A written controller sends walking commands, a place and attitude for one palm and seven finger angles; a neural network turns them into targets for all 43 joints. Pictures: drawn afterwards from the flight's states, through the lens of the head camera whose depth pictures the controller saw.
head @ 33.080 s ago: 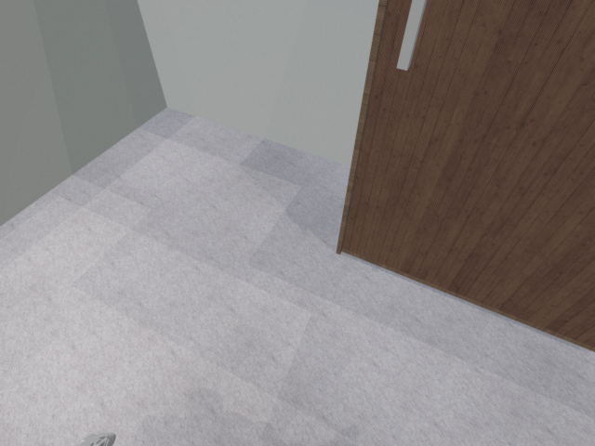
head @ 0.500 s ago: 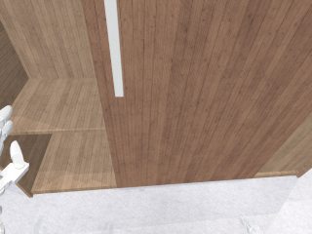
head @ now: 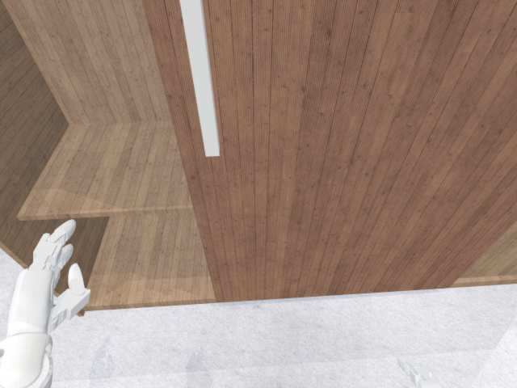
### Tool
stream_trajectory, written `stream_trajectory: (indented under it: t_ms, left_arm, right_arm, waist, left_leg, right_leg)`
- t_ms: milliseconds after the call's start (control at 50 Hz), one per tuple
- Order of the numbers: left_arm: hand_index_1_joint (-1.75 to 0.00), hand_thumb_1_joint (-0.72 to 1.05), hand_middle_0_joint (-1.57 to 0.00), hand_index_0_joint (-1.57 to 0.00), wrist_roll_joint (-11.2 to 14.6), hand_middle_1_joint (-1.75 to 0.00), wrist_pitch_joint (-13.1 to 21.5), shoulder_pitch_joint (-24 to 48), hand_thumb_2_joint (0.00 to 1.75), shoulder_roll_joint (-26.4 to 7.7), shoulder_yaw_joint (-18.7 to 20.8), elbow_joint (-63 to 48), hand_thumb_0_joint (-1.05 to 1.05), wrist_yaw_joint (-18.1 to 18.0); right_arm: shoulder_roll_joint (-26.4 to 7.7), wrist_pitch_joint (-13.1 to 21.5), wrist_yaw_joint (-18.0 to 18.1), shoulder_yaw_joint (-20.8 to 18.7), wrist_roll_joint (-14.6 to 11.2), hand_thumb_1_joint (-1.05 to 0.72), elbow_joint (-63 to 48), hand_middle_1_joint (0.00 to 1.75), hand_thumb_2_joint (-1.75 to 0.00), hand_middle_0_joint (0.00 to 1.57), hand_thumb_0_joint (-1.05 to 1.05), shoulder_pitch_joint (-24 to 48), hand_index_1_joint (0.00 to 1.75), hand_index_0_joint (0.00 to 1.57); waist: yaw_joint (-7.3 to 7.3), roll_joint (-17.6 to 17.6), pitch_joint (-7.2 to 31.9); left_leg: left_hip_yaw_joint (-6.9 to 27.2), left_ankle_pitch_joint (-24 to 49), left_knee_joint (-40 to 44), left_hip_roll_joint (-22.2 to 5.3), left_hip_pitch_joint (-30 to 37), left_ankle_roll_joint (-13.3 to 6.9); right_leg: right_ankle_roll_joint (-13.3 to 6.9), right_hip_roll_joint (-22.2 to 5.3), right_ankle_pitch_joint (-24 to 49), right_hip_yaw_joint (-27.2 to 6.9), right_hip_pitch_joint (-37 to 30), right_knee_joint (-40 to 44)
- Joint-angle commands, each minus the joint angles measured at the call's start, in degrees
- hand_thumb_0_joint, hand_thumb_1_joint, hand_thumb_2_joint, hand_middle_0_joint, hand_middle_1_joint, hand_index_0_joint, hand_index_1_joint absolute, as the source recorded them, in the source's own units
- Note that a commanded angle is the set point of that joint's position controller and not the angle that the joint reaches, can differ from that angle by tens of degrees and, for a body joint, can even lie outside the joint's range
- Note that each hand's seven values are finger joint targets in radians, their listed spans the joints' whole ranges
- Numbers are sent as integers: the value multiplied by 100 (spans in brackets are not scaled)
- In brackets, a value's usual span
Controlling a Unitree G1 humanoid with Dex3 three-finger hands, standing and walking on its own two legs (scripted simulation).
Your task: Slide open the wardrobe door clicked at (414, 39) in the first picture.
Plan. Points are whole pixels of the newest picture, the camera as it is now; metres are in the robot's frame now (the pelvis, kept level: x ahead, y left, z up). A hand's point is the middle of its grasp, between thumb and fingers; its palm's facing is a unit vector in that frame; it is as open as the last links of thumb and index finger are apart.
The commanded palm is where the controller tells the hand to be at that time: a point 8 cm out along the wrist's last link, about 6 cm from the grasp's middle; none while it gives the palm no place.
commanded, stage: let the arm hang, fingers relaxed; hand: left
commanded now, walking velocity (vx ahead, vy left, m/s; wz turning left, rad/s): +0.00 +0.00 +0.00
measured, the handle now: (202, 63) +0.52 +0.11 +0.25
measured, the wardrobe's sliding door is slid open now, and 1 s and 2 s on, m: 0.53 0.53 0.53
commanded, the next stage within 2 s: look to check the result in 1.02 s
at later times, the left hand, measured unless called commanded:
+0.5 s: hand out of the picture +0.04 +0.18 -0.17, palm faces +0.01 -0.97 -0.25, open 7.2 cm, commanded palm none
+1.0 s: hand out of the picture +0.04 +0.16 -0.17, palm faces +0.02 -0.98 -0.19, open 7.3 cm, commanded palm none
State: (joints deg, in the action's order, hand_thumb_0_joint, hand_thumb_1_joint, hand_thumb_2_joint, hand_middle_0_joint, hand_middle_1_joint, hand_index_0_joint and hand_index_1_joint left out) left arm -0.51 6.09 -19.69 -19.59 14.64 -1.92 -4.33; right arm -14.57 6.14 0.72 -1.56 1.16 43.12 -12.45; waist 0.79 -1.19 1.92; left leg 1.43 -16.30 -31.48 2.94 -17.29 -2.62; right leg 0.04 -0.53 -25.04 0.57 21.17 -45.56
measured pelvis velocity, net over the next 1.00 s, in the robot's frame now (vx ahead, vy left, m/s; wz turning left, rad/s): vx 0.02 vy -0.01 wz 0.00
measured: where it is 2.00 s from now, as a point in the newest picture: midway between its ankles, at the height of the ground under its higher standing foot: outside the picture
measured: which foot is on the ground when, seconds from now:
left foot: down 0.00-1.00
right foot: down 0.00-1.00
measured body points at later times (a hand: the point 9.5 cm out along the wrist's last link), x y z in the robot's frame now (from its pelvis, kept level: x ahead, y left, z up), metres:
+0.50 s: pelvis +0.01 -0.02 +0.01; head +0.05 -0.02 +0.46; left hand +0.04 +0.23 -0.15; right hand +0.00 -0.25 -0.15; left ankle +0.00 +0.10 -0.73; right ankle +0.01 -0.14 -0.73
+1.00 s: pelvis +0.02 -0.01 +0.01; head +0.05 -0.01 +0.46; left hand +0.04 +0.21 -0.15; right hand +0.03 -0.24 -0.15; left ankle +0.00 +0.10 -0.73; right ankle +0.01 -0.14 -0.73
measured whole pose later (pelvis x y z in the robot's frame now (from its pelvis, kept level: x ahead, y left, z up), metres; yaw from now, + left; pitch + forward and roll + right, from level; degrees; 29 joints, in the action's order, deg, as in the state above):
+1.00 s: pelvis +0.02 -0.01 +0.01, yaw +0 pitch +0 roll +0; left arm -0.1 0.0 -12.7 -9.2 0.5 64.8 -1.6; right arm -8.5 0.3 2.2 -0.1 1.0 63.6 -14.7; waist 0.6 0.0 -2.4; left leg 2.6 -14.9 -24.3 1.9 -9.4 -0.9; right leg 0.0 1.0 -14.3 -3.5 10.4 -24.5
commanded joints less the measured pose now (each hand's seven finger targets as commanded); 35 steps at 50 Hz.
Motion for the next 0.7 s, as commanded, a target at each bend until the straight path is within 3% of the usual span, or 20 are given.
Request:
stream_trajectory:
  t_ms: [0,40,60,80,100,120,140,160,180,200,220,240,260,280,300,380,540,680]
  left_arm:
    - [-30,90,-20,-20,-101,-30,-605,364,90,377,-1032,1906,0,308]
    - [-30,90,-20,-20,-56,-30,-649,542,90,236,-1108,2651,0,331]
    - [-30,90,-20,-20,-52,-30,-668,482,90,173,-1117,3073,0,355]
    - [-30,90,-20,-20,-63,-30,-669,315,90,80,-1103,3490,0,376]
    - [-30,90,-20,-20,-95,-30,-633,211,90,-202,-1119,3832,0,354]
    - [-30,90,-20,-20,-100,-30,-596,330,90,-393,-1136,4109,0,347]
    - [-30,90,-20,-20,-92,-30,-615,603,90,-532,-1185,4277,0,377]
    - [-30,90,-20,-20,-63,-30,-593,816,90,-353,-1218,4468,0,381]
    - [-30,90,-20,-20,-41,-30,-562,905,90,-193,-1248,4712,0,363]
    - [-30,90,-20,-20,-56,-30,-545,868,90,-44,-1198,4870,0,340]
    - [-30,90,-20,-20,-50,-30,-539,853,90,175,-1138,4970,0,320]
    - [-30,90,-20,-20,-14,-30,-545,788,90,165,-1154,5093,0,314]
    - [-30,90,-20,-20,18,-30,-552,704,90,178,-1172,5228,0,309]
    - [-30,90,-20,-20,32,-30,-560,655,90,188,-1193,5362,0,305]
    - [-30,90,-20,-20,29,-30,-569,616,90,178,-1215,5474,0,295]
    - [-30,90,-20,-20,48,-30,-587,586,90,221,-1263,5842,0,274]
    - [-30,90,-20,-20,47,-30,-604,552,90,269,-1306,6241,0,257]
    - [-30,90,-20,-20,40,-30,-579,493,90,393,-1303,6380,0,244]
  right_arm:
    - [-877,-217,56,-211,219,-90,-370,30,-90,20,0,-290,30,20]
    - [-868,-320,73,-171,148,-90,-178,30,-90,20,0,-144,30,20]
    - [-804,-383,71,-129,114,-90,-108,30,-90,20,0,78,30,20]
    - [-699,-441,62,-91,79,-90,-41,30,-90,20,0,264,30,20]
    - [-473,-487,37,-50,40,-90,15,30,-90,20,0,218,30,20]
    - [-260,-533,19,-21,4,-90,106,30,-90,20,0,49,30,20]
    - [-221,-594,-14,-30,11,-90,257,30,-90,20,0,-244,30,20]
    - [-125,-663,18,-21,31,-90,445,30,-90,20,0,-278,30,20]
    - [-120,-671,45,-15,34,-90,587,30,-90,20,0,-283,30,20]
    - [-114,-651,75,-38,35,-90,675,30,-90,20,0,-417,30,20]
    - [-89,-625,100,-59,57,-90,782,30,-90,20,0,-464,30,20]
    - [-53,-598,107,-27,52,-90,894,30,-90,20,0,-470,30,20]
    - [-53,-578,123,-2,47,-90,984,30,-90,20,0,-405,30,20]
    - [-71,-569,139,9,33,-90,1060,30,-90,20,0,-373,30,20]
    - [-109,-573,157,1,19,-90,1103,30,-90,20,0,-379,30,20]
    - [-106,-589,179,19,-8,-90,1405,30,-90,20,0,-567,30,20]
    - [-9,-607,168,57,-8,-90,1771,30,-90,20,0,-717,30,20]
    - [48,-558,185,65,-8,-90,1892,30,-90,20,0,-711,30,20]
  waist:
    - [102,500,830]
    - [-44,-12,717]
    - [-182,-352,494]
    - [-324,-480,333]
    - [-299,-156,215]
    - [-101,220,-32]
    - [127,-17,-160]
    - [167,301,-228]
    - [170,730,-325]
    - [219,920,-116]
    - [202,352,33]
    - [147,-293,205]
    - [43,-511,263]
    - [-14,-479,257]
    - [-46,-146,199]
    - [-44,72,79]
    - [-45,156,-390]
    - [-48,61,-377]
  left_leg:
    - [1848,5957,219,-1860,1831,-1131]
    - [1352,5127,371,-1592,1376,-898]
    - [1051,4177,438,-1350,652,-671]
    - [789,2861,354,-992,46,-365]
    - [506,1349,138,-453,-279,-31]
    - [163,-221,-128,-99,-391,145]
    - [11,-682,-242,-41,91,135]
    - [25,-317,-382,-68,325,135]
    - [70,36,-340,-148,443,129]
    - [140,334,-123,-249,656,115]
    - [220,678,92,-338,768,97]
    - [330,1097,333,-443,800,87]
    - [461,1396,464,-560,689,60]
    - [535,1559,559,-640,575,32]
    - [550,1667,591,-700,584,20]
    - [496,1539,747,-703,664,24]
    - [514,974,1047,-698,546,10]
    - [507,1248,1075,-714,689,-2]
  right_leg:
    - [126,59,-546,-374,1004,-705]
    - [148,68,-157,-291,262,45]
    - [119,53,321,-256,-507,707]
    - [72,35,1166,-340,-1203,1501]
    - [-85,-278,1738,-993,-1452,2082]
    - [-434,-1051,1577,-1792,-1074,2593]
    - [-672,-1305,546,-1935,-361,2836]
    - [-754,-1070,264,-2011,-70,2975]
    - [-755,-929,716,-1875,-34,2962]
    - [-706,-774,1322,-1515,-197,2772]
    - [-599,-692,1782,-1294,-393,2530]
    - [-470,-538,2121,-1096,-704,2279]
    - [-376,-406,2378,-930,-976,2135]
    - [-331,-352,2491,-818,-1183,2090]
    - [-316,-310,2577,-745,-1243,2111]
    - [-287,-338,2485,-679,-1310,2249]
    - [-273,-286,1720,-692,-1089,2478]
    - [-246,-303,1900,-669,-1047,2407]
